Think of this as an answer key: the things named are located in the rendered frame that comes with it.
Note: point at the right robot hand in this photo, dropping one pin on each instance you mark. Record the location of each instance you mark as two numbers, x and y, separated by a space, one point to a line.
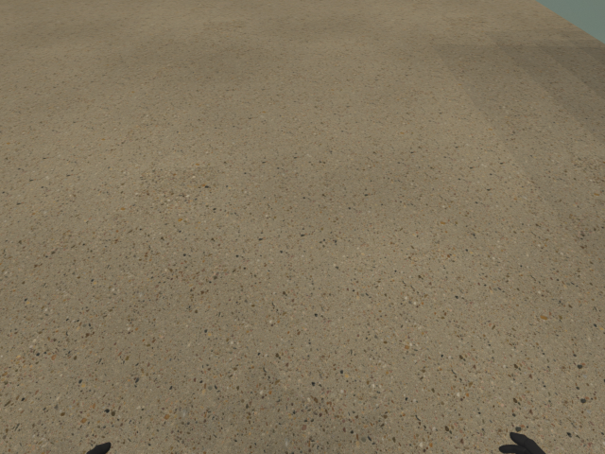
524 445

